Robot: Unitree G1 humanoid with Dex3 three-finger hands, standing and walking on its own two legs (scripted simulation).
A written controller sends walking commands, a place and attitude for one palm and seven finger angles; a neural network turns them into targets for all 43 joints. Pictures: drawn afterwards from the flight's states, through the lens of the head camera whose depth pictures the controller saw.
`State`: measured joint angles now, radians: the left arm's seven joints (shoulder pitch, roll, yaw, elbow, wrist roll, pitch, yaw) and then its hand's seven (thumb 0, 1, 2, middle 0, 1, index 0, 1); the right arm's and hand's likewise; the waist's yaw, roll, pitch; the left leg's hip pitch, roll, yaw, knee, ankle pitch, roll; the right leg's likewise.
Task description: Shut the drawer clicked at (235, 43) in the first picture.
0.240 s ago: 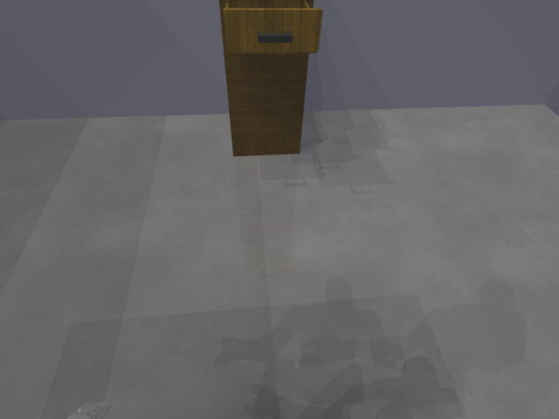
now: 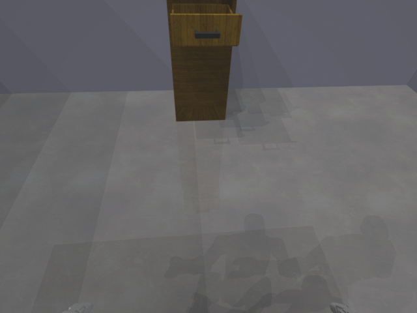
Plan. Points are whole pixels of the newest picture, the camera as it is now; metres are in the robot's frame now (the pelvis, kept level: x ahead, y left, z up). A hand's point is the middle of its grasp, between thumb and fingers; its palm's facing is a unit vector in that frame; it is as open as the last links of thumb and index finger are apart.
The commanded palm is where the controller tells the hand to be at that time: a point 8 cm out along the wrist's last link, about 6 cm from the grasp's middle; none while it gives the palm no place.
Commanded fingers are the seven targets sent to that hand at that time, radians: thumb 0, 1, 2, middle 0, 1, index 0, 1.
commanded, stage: stand and wait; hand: left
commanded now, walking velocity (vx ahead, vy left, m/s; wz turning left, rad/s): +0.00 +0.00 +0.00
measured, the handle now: (207, 33) +1.29 +0.10 +0.01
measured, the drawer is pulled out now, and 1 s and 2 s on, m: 0.29 0.29 0.29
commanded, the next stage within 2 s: look at it before walking up in 0.58 s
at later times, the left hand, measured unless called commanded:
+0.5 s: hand out of the picture +0.05 +0.24 -0.15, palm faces -0.02 -0.94 -0.33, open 7.4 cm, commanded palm none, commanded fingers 0.00 0.90 0.90 -0.20 -0.30 -0.20 -0.30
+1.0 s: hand out of the picture +0.06 +0.23 -0.15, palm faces -0.02 -0.94 -0.33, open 7.4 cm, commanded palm none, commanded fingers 0.00 0.90 0.90 -0.20 -0.30 -0.20 -0.30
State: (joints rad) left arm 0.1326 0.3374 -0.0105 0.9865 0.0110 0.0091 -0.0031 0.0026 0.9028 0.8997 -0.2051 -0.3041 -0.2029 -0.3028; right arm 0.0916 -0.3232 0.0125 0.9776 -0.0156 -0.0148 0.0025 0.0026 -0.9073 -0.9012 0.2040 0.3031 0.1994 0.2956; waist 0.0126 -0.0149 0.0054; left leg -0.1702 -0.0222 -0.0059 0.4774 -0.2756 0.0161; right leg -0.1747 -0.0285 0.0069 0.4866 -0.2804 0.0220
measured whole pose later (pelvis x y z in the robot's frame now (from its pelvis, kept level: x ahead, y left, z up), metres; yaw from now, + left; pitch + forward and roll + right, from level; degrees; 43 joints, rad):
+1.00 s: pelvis -0.01 -0.02 +0.01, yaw +0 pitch -2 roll +0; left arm 0.14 0.34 0.00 1.08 0.01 0.00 0.00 0.00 0.90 0.90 -0.20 -0.30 -0.20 -0.30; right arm 0.13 -0.34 0.01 1.10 -0.01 -0.01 0.00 0.00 -0.91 -0.90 0.20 0.30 0.20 0.30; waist 0.01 -0.01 0.02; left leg -0.14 0.01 -0.01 0.38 -0.20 -0.01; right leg -0.15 0.00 0.00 0.40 -0.21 -0.01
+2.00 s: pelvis +0.15 -0.06 +0.00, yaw -10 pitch -1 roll +0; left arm 0.50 0.10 0.01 1.15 0.02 -0.07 0.01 0.00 0.90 0.90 -0.20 -0.30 -0.20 -0.30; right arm 0.19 -0.17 -0.05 1.05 -0.02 -0.02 0.02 0.00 -0.91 -0.90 0.20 0.30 0.19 0.29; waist 0.02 0.01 0.02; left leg -0.64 0.12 0.07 1.01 -0.15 -0.03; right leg 0.05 0.06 -0.02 0.28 -0.31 -0.06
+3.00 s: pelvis +0.58 -0.14 -0.01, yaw -24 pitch -2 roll -1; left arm 0.16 0.15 0.08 1.02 0.00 -0.08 0.02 -0.02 0.93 0.90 -0.20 -0.30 -0.20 -0.30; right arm 0.48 -0.07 -0.04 1.18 -0.01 -0.03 -0.02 0.01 -0.91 -0.90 0.20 0.30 0.20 0.30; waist -0.03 -0.01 0.06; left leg -0.35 0.12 0.09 1.28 -0.39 -0.01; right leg -0.26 0.03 -0.18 0.56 -0.28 -0.09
